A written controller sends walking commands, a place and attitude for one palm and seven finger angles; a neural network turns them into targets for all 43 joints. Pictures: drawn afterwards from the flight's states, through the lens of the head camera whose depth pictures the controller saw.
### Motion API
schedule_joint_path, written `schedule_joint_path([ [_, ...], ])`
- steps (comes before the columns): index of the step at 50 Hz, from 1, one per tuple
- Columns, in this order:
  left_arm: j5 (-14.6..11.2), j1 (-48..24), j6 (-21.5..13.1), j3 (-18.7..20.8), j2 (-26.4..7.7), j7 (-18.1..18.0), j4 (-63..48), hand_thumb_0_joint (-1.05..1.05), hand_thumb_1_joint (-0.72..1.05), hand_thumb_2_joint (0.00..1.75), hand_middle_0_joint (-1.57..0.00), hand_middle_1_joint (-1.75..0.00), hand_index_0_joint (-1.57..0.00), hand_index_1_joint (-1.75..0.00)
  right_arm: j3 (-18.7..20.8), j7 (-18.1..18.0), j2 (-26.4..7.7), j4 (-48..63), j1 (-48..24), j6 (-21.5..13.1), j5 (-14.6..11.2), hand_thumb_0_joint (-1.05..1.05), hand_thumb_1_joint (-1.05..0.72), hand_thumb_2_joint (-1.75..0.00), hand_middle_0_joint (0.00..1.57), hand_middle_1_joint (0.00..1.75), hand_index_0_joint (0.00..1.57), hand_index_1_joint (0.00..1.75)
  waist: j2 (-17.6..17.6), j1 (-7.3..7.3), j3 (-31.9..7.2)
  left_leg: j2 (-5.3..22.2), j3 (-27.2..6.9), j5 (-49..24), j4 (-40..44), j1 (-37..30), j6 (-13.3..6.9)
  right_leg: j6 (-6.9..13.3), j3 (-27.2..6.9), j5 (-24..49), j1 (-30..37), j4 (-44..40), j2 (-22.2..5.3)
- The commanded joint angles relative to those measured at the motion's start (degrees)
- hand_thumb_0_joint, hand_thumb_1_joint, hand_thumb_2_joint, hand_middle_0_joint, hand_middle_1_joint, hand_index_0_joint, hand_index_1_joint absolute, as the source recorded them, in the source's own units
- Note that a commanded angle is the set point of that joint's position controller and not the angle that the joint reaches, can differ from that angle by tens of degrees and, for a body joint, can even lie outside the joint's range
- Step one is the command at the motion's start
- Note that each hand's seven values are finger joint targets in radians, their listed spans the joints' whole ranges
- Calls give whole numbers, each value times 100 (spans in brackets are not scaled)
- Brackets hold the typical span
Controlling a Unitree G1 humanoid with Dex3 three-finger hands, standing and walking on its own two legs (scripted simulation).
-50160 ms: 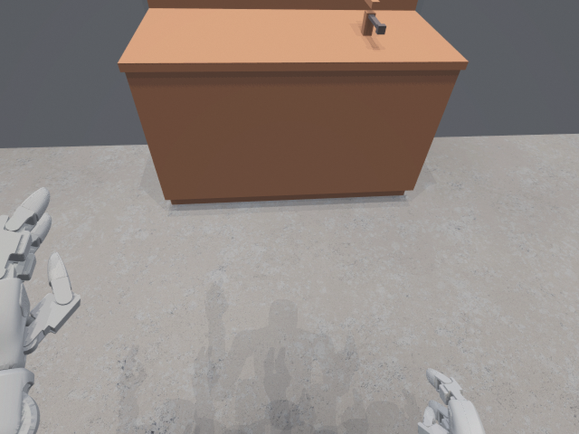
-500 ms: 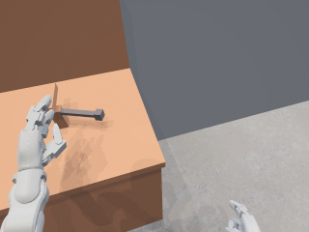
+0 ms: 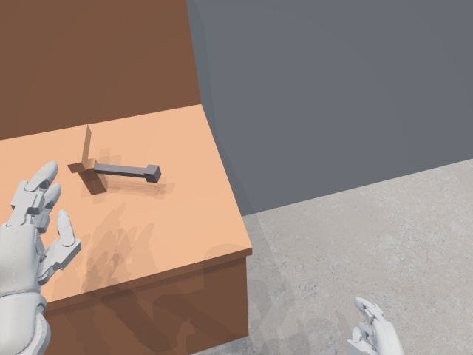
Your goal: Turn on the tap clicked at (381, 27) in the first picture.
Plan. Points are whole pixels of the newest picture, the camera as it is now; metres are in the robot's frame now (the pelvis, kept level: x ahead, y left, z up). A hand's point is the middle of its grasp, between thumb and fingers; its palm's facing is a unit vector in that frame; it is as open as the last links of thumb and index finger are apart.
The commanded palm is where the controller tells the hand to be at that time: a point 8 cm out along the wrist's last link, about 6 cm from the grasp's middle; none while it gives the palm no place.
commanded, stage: draw the hand back beside the body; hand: left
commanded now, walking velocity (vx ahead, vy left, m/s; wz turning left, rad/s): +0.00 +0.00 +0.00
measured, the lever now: (152, 173) +0.45 +0.26 +0.03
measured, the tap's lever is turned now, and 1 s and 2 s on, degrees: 65 65 65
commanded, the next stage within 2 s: step back with the hand held close in 0.04 s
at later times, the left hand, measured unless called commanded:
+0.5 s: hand (68, 256) +0.19 +0.26 +0.14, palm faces +0.34 -0.83 -0.45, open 7.4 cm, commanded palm +0.14 +0.30 +0.17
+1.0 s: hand (13, 320) +0.11 +0.27 +0.15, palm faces +0.46 -0.78 -0.42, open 7.4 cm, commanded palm +0.05 +0.30 +0.17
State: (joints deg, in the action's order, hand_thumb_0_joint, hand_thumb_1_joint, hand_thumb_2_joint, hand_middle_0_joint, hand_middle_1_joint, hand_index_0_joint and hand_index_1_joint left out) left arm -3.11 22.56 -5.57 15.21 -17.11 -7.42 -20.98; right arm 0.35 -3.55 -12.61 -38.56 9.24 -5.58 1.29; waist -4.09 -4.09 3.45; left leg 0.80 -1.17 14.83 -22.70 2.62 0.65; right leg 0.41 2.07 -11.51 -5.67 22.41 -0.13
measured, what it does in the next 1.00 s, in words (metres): shifts its weight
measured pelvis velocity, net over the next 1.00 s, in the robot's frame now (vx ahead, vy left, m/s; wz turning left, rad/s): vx -0.10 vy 0.02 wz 0.04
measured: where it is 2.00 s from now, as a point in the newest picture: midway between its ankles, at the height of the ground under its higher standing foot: outside the picture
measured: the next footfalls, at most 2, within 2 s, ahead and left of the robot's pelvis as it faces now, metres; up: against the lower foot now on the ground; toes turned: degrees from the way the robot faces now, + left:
right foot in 1.22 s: -0.09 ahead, -0.10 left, +0.00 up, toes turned +11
left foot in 1.50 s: -0.12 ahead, +0.12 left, +0.00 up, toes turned +7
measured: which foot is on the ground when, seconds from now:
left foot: down 0.00-1.00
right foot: down 0.00-1.00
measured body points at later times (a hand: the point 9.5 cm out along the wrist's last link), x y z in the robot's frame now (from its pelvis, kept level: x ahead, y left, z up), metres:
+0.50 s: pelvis -0.02 +0.02 -0.01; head -0.01 +0.00 +0.44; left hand +0.17 +0.30 +0.16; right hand +0.15 -0.23 -0.09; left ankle -0.02 +0.13 -0.74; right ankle +0.01 -0.11 -0.74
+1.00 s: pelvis -0.10 +0.02 -0.02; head -0.09 +0.00 +0.43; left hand +0.08 +0.31 +0.17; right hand +0.08 -0.22 -0.11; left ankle -0.02 +0.13 -0.74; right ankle +0.01 -0.11 -0.74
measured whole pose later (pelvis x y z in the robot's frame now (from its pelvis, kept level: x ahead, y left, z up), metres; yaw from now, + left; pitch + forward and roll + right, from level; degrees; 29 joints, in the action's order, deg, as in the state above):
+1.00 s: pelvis -0.10 +0.02 -0.02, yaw +2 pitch -1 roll -1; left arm 0.1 25.7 -11.3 20.1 -19.0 -8.5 -25.0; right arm 1.1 -4.7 -13.3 -33.3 12.6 -2.8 0.1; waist -2.3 -0.5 1.0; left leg -0.1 -0.4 17.9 -38.4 23.8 -1.8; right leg -0.9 0.4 -7.3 -23.5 31.8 -0.6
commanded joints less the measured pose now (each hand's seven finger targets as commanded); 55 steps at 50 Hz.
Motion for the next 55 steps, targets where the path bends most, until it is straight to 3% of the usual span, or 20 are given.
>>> schedule_joint_path([
  [1, -12, -663, -364, 604, -1053, -80, -1275, 0, 90, 90, -20, -30, -20, -30, 197, -57, -539, 899, -717, -349, -6, 0, -90, -90, 20, 30, 20, 30, 221, 45, -603, -90, 208, -1079, 363, 388, -173, 33, -63, 738, 425, -347, 17],
  [4, -14, -629, -357, 616, -1051, -82, -1267, 0, 90, 90, -20, -30, -20, -30, 188, -61, -519, 888, -731, -362, -9, 0, -90, -90, 20, 30, 20, 30, 98, 42, -566, -89, 223, -1041, 363, 382, -161, 33, -71, 710, 416, -369, 12],
  [6, -25, -610, -360, 633, -1054, -73, -1233, 0, 90, 90, -20, -30, -20, -30, 196, -62, -518, 901, -739, -363, -8, 0, -90, -90, 20, 30, 20, 30, 265, 45, -525, -86, 234, -989, 350, 410, -176, 23, -81, 667, 399, -400, 12],
  [8, -20, -785, -374, 738, -1176, -93, -1341, 0, 90, 90, -20, -30, -20, -30, 193, -67, -518, 903, -735, -365, -11, 0, -90, -90, 20, 30, 20, 30, 54, 47, -603, -92, 233, -954, 373, 386, -165, 34, -98, 631, 443, -407, -2],
  [9, -20, -802, -447, 1247, -1571, -76, -1187, 0, 90, 90, -20, -30, -20, -30, 225, -89, -680, 1165, -678, -199, -84, 0, -90, -90, 20, 30, 20, 30, 237, 247, -144, 42, 157, -708, 70, 827, -268, 4, -537, 738, -328, -675, -248],
  [10, 30, -424, -428, 898, -1179, 0, -935, 0, 90, 90, -20, -30, -20, -30, 225, -84, -600, 1111, -639, -90, -83, 0, -90, -90, 20, 30, 20, 30, 506, 282, -322, 36, 77, -634, -121, 826, -261, 10, -579, 687, -394, -708, -426],
  [11, 51, -231, -427, 806, -1089, 26, -943, 0, 90, 90, -20, -30, -20, -30, 229, -73, -576, 1183, -587, -19, -89, 0, -90, -90, 20, 30, 20, 30, 647, 307, -525, 52, 97, -665, -241, 801, -255, 31, -630, 663, -447, -702, -529],
  [14, 80, 34, -467, 836, -1142, -20, -1282, 0, 90, 90, -20, -30, -20, -30, 271, -108, -618, 1341, -536, 97, -107, 0, -90, -90, 20, 30, 20, 30, 251, 317, -1120, 126, 94, -1215, -199, 719, -241, 12, -444, 1224, -223, -289, -521],
  [16, 80, 201, -442, 911, -1211, -62, -1410, 0, 90, 90, -20, -30, -20, -30, 309, -137, -656, 1427, -531, 172, -114, 0, -90, -90, 20, 30, 20, 30, 211, 310, -1374, 190, 73, -1748, -219, 721, -239, -35, -362, 1680, -110, -40, -457],
  [23, 102, 234, -394, 1044, -1330, -134, -1679, 0, 90, 90, -20, -30, -20, -30, 349, -231, -698, 1604, -575, 346, -132, 0, -90, -90, 20, 30, 20, 30, 10, 282, -1474, 362, -109, -2334, -97, 1103, -229, -124, -221, 1905, -11, 498, -234],
  [27, 119, 266, -400, 1062, -1318, -151, -1548, 0, 90, 90, -20, -30, -20, -30, 362, -236, -762, 1608, -602, 373, -142, 0, -90, -90, 20, 30, 20, 30, -33, 271, -1301, 425, -214, -1524, 67, 1632, -304, -146, -275, 1453, 0, 604, -166],
  [35, 225, -23, -605, 988, -1226, -175, -1487, 0, 90, 90, -20, -30, -20, -30, 342, -237, -775, 1613, -519, 267, -165, 0, -90, -90, 20, 30, 20, 30, 323, 351, -812, 322, -335, 1377, 131, 2938, -485, -107, -613, 40, -74, 297, -267],
  [37, 286, -232, -695, 1053, -1328, -197, -1643, 0, 90, 90, -20, -30, -20, -30, 345, -237, -833, 1595, -517, 204, -149, 0, -90, -90, 20, 30, 20, 30, 55, 379, -696, 358, -438, 1745, 221, 3141, -520, -102, -617, -384, -154, 286, -228],
  [41, 384, -274, -838, 1055, -1195, -224, -1516, 0, 90, 90, -20, -30, -20, -30, 348, -241, -847, 1614, -480, 52, -139, 0, -90, -90, 20, 30, 20, 30, -205, 336, -680, 554, -700, 2473, 524, 4103, -695, -196, -484, -286, 579, 916, 19],
  [43, 409, -253, -910, 1092, -1197, -213, -1548, 0, 90, 90, -20, -30, -20, -30, 365, -240, -828, 1605, -461, -10, -150, 0, -90, -90, 20, 30, 20, 30, -255, 340, -739, 572, -733, 2554, 477, 4205, -722, -196, -525, -96, 680, 1051, 51],
  [45, 391, -158, -950, 1140, -1231, -199, -1524, 0, 90, 90, -20, -30, -20, -30, 380, -214, -796, 1574, -402, -64, -150, 0, -90, -90, 20, 30, 20, 30, 58, 344, -779, 426, -563, 2403, 60, 3987, -663, -118, -772, -140, 373, 802, -106],
  [48, 267, -142, -921, 1010, -1219, -194, -1717, 0, 90, 90, -20, -30, -20, -30, 358, -161, -694, 1451, -299, -96, -120, 0, -90, -90, 20, 30, 20, 30, 646, 421, -792, 102, -204, 1597, -774, 2795, -367, 155, -1308, -765, -1002, -43, -651],
  [51, 223, -162, -899, 1030, -1315, -266, -1728, 0, 90, 90, -20, -30, -20, -30, 348, -147, -662, 1323, -289, -95, -102, 0, -90, -90, 20, 30, 20, 30, 844, 450, -904, 15, -81, 1216, -1064, 2090, -271, 202, -1279, -1146, -1694, -396, -823],
  [53, 230, -190, -935, 1063, -1342, -304, -1846, 0, 90, 90, -20, -30, -20, -30, 350, -163, -677, 1324, -306, -82, -117, 0, -90, -90, 20, 30, 20, 30, 539, 471, -954, 132, -241, 1321, -707, 2118, -321, 107, -986, -1128, -1644, -187, -635],
  [55, 279, -146, -999, 1178, -1343, -326, -1868, 0, 90, 90, -20, -30, -20, -30, 376, -197, -771, 1393, -381, -105, -127, 0, -90, -90, 20, 30, 20, 30, 33, 439, -923, 424, -568, 2018, -54, 2963, -503, -81, -691, -998, -937, 416, -235],
])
